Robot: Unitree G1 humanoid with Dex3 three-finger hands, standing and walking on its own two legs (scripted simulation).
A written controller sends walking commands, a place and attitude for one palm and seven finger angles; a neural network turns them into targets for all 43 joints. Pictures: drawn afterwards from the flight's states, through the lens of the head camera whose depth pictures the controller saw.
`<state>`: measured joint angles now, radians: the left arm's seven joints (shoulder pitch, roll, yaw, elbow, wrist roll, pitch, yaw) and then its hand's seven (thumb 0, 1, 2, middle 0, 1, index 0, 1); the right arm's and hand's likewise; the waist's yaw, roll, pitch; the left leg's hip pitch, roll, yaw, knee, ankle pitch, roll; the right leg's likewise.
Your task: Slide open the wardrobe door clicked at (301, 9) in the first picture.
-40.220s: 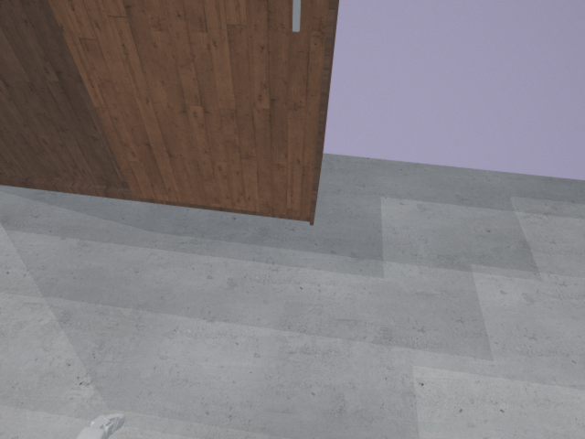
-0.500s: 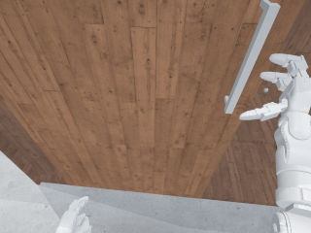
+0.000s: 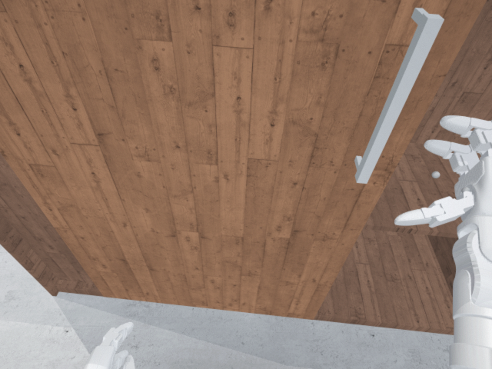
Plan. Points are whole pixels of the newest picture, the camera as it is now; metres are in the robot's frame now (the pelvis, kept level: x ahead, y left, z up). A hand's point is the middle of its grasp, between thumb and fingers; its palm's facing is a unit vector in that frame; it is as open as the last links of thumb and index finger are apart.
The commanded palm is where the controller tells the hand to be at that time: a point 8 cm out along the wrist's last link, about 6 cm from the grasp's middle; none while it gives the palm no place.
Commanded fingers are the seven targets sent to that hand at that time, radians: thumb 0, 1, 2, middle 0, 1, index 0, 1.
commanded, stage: slip the hand off the handle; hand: right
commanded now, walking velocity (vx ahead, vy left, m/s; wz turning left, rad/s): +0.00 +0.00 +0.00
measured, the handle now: (386, 108) +0.45 -0.19 +0.24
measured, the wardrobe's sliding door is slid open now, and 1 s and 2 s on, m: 0.60 0.60 0.60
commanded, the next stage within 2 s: draw the hand back to the body in 0.36 s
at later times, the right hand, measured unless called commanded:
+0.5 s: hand (460, 218) +0.26 -0.24 +0.20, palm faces +0.29 +0.95 -0.11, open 14.7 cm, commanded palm +0.23 -0.28 +0.20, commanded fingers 0.00 0.55 -0.20 0.25 1.15 0.25 1.15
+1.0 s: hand (476, 277) +0.20 -0.24 +0.18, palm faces +0.18 +0.98 -0.06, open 14.6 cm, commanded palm +0.17 -0.28 +0.19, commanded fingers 0.00 0.30 -0.32 0.24 1.00 0.24 1.00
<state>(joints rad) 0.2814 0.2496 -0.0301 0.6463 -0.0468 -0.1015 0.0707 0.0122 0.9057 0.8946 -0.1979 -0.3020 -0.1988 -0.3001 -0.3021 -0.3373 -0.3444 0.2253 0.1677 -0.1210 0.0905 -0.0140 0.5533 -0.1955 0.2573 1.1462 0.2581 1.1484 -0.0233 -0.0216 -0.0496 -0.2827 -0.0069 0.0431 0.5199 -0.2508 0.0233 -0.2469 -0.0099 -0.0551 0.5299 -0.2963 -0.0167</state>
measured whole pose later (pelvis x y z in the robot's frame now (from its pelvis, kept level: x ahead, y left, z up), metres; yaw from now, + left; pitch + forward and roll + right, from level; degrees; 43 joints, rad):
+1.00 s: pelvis -0.02 +0.01 +0.00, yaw -3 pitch -6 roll +0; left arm 0.18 0.27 -0.08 0.60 -0.08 -0.20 0.11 0.01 0.90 0.89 -0.20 -0.30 -0.20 -0.30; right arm 0.10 -0.34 -0.36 -0.24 0.33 0.31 0.27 -0.01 0.52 -0.21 0.25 1.13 0.25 1.13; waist -0.09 -0.05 -0.03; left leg -0.14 -0.01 0.10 0.48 -0.23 0.04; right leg -0.13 -0.01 0.00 0.50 -0.27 0.00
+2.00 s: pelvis +0.00 -0.01 +0.01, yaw -2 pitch -6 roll +0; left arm 0.18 0.21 -0.03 0.65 0.01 -0.14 0.07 0.01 0.90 0.89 -0.20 -0.30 -0.20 -0.30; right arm 0.42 -0.32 -0.33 -0.37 0.07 -0.07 -0.10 0.01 -0.88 -0.89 0.21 0.31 0.21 0.31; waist -0.09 -0.05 0.02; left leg -0.08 0.01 0.07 0.38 -0.21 0.01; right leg -0.06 0.01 -0.02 0.40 -0.24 -0.03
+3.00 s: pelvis -0.11 -0.02 -0.02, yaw -7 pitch -2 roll +2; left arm 0.28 0.21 0.00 0.56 0.01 -0.12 0.08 0.01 0.90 0.89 -0.20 -0.30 -0.20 -0.30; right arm 0.47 -0.41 -0.45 -0.49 -0.03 -0.27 -0.13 0.01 -0.89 -0.89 0.22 0.30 0.22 0.30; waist 0.01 0.01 0.03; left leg -0.37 -0.05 -0.03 0.66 -0.24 -0.02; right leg -0.44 0.03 -0.01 0.66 -0.20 -0.07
